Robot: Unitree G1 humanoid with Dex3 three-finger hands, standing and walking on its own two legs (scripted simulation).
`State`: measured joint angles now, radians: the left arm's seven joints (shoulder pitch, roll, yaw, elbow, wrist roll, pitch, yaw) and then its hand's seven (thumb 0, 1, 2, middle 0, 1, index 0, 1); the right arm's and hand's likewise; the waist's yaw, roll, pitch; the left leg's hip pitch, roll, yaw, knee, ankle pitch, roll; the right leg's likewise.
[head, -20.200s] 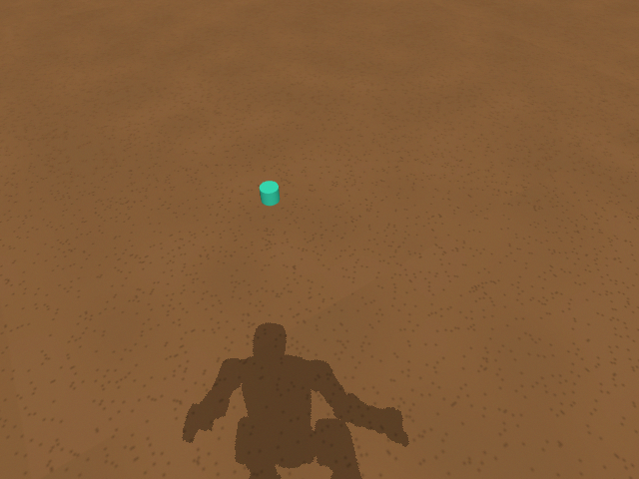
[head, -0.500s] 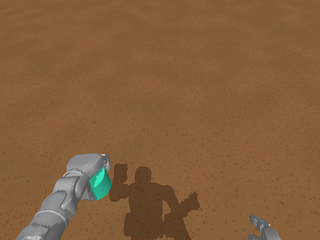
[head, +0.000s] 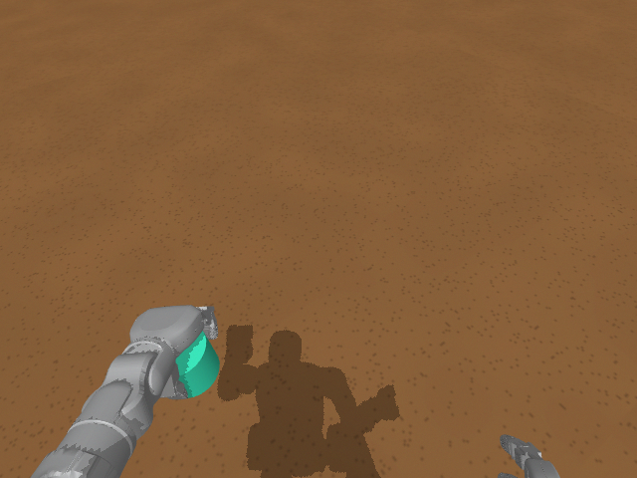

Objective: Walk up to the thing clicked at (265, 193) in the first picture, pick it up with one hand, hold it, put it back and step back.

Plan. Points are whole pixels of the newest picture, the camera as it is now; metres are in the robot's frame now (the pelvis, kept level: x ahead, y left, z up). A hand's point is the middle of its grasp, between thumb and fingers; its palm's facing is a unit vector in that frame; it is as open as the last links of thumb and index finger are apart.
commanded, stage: crouch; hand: left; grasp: from above
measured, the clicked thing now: (184, 359) +0.30 +0.23 -0.07
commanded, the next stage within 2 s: lower in 1.98 s
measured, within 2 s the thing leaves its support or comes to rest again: neither
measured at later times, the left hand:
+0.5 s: hand (200, 387) +0.31 +0.24 -0.19, palm faces -0.45 +0.02 -0.89, open 10.8 cm
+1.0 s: hand (228, 409) +0.35 +0.25 -0.43, palm faces -0.48 -0.01 -0.88, open 10.7 cm
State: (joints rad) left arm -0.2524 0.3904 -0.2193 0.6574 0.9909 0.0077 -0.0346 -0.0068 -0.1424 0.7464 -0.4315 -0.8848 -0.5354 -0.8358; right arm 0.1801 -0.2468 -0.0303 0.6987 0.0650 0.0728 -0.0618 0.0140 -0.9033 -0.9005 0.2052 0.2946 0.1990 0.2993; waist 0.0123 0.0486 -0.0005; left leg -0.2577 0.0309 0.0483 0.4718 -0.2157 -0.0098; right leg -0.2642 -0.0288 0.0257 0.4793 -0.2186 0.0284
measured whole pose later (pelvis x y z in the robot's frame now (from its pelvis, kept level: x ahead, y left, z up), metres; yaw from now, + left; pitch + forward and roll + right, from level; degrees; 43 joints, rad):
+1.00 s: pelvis -0.05 +0.01 -0.28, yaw +0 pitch +36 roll -4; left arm -0.72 0.49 0.02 1.24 1.21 -0.12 0.37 -0.01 -0.14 0.72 -0.45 -0.87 -0.56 -0.83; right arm 0.19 -0.22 -0.05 0.75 -0.08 -0.05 0.03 0.01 -0.90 -0.90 0.21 0.29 0.20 0.30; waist -0.15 0.05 -0.20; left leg -1.86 0.03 -0.05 1.87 -0.65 0.00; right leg -1.81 -0.02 0.00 1.83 -0.65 0.05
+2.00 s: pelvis -0.07 +0.00 -0.42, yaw -4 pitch +35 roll -7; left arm -0.95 0.70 0.12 1.47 1.28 -0.19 0.41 -0.01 -0.15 0.72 -0.47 -0.84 -0.59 -0.80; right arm 0.16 -0.26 0.03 0.76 -0.14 -0.07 0.12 0.01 -0.91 -0.90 0.21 0.29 0.20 0.30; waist -0.23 0.00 -0.06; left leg -2.29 0.02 -0.13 2.34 -0.67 -0.02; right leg -2.22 0.01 -0.04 2.27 -0.67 0.05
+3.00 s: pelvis -0.06 +0.00 -0.47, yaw -8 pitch +32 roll -11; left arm -0.98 0.84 0.18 1.63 1.31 -0.23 0.56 -0.02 -0.15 0.71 -0.48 -0.82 -0.59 -0.79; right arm 0.10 -0.29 0.15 0.75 -0.23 -0.13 0.20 0.00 -0.90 -0.90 0.21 0.30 0.20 0.30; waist -0.30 -0.07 0.07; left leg -2.38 0.02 -0.22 2.53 -0.73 -0.03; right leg -2.29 0.03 -0.09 2.41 -0.70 0.06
